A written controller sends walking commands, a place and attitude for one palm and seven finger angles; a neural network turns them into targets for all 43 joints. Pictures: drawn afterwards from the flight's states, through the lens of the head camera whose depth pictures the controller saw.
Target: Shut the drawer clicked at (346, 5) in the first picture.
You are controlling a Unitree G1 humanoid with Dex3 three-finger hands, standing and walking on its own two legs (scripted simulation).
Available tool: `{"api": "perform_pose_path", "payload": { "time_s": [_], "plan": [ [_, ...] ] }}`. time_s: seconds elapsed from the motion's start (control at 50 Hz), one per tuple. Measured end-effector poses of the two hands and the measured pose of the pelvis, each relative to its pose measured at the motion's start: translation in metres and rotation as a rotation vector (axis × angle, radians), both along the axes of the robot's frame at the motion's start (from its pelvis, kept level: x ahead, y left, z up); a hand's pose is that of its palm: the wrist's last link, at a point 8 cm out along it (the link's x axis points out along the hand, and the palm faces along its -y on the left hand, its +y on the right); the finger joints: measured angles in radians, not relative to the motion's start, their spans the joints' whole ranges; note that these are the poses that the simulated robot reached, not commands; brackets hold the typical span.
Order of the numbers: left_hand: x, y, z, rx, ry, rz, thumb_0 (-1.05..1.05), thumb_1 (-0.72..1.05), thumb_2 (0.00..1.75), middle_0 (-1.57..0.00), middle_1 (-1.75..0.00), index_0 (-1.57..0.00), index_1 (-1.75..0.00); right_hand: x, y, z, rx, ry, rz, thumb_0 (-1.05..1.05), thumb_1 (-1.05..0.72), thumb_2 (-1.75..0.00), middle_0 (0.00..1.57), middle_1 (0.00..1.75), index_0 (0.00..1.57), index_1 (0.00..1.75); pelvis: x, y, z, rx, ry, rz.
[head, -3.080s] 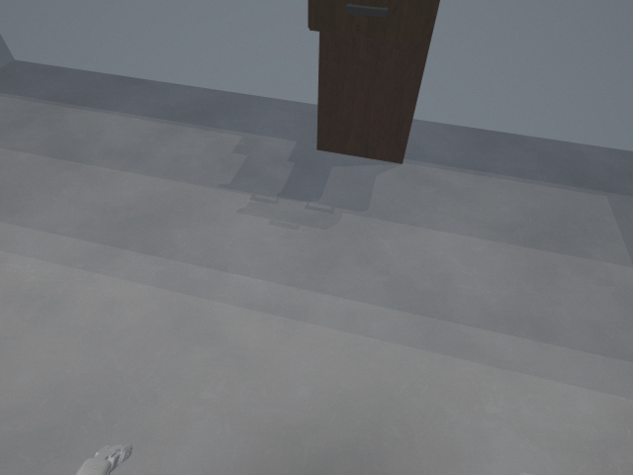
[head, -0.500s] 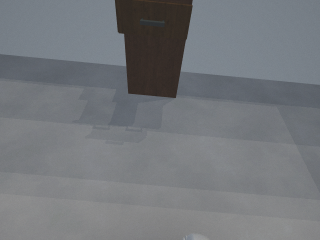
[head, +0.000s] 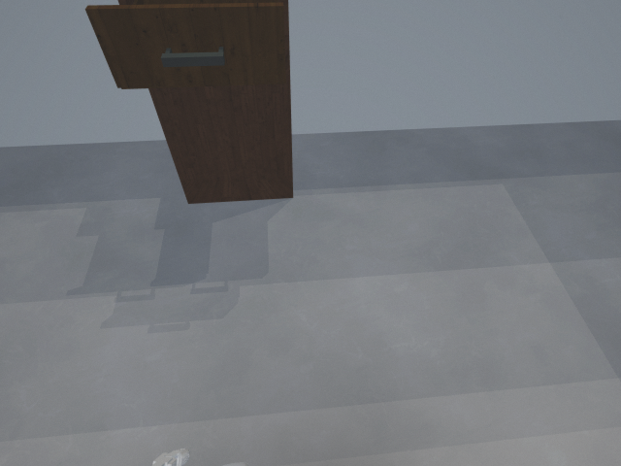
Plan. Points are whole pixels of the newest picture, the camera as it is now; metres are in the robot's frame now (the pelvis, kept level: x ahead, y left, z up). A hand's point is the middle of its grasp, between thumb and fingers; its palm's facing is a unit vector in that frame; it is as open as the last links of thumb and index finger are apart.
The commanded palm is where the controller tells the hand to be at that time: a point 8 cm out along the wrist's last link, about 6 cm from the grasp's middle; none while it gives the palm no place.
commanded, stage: walk to a spot facing it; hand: left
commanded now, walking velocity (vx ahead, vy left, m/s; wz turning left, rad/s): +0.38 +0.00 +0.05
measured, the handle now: (194, 55) +0.93 +0.29 +0.05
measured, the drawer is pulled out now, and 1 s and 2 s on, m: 0.28 0.28 0.28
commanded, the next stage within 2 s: turn to face it in 0.58 s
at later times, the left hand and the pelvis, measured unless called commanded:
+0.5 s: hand (154, 415) +0.22 +0.25 -0.17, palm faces +0.03 -0.99 -0.14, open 7.3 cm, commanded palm none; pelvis +0.21 +0.07 +0.02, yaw -3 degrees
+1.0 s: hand (245, 259) +0.50 +0.14 -0.15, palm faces -0.11 -0.98 -0.18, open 7.3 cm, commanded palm none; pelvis +0.36 +0.00 +0.00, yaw -6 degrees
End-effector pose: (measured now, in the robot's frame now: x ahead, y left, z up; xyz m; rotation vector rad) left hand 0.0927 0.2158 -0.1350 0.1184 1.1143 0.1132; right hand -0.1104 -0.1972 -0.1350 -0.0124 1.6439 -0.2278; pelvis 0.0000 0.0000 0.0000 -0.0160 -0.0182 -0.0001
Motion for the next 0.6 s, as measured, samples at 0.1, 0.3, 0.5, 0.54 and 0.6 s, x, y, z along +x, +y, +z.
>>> {"api": "perform_pose_path", "payload": {
  "time_s": [0.1, 0.3, 0.5, 0.54, 0.6],
  "plan": [
    [-0.001, 0.031, 0.01, 0.073, 0.083, 0.034, -0.04, 0.96, 0.9, -0.2, -0.3, -0.21, -0.3, 0.134, -0.02, 0.0, -0.052, -0.249, 0.073, 0.01, -0.91, -0.9, 0.19, 0.3, 0.2, 0.29, 0.041, 0.005, 0.009, -0.011, 0.005, 0.008],
    [0.0, 0.064, -0.026, -0.012, 0.304, 0.112, -0.01, 0.92, 0.9, -0.2, -0.3, -0.2, -0.3, 0.342, -0.001, 0.018, -0.142, -0.537, 0.233, 0.01, -0.92, -0.9, 0.19, 0.3, 0.2, 0.29, 0.139, 0.05, -0.007, -0.027, -0.004, 0.009],
    [0.119, 0.085, -0.004, -0.017, 0.266, 0.04, 0.0, 0.91, 0.9, -0.2, -0.3, -0.2, -0.3, 0.346, 0.034, 0.024, -0.137, -0.397, 0.118, 0.0, -0.94, -0.9, 0.2, 0.3, 0.2, 0.29, 0.215, 0.072, 0.015, -0.004, -0.01, -0.052],
    [0.149, 0.084, -0.001, -0.009, 0.243, 0.02, 0.0, 0.91, 0.9, -0.2, -0.3, -0.2, -0.3, 0.336, 0.038, 0.021, -0.124, -0.34, 0.082, 0.0, -0.94, -0.9, 0.2, 0.3, 0.2, 0.29, 0.23, 0.071, 0.017, 0.005, -0.008, -0.072],
    [0.194, 0.079, 0.002, 0.001, 0.221, -0.02, 0.0, 0.91, 0.9, -0.19, -0.3, -0.2, -0.3, 0.322, 0.044, 0.016, -0.098, -0.262, 0.02, 0.0, -0.93, -0.9, 0.2, 0.3, 0.2, 0.29, 0.253, 0.067, 0.016, 0.018, -0.008, -0.104]
  ]
}}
